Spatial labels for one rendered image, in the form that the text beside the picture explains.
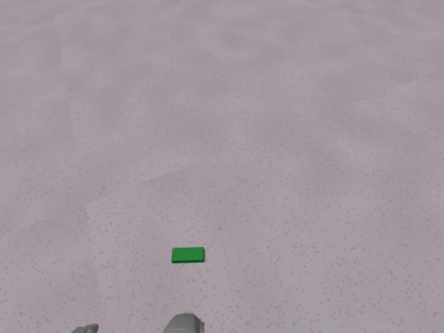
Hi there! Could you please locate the small box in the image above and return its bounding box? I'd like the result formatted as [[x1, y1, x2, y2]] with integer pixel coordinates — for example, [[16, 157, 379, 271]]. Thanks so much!
[[171, 247, 204, 263]]

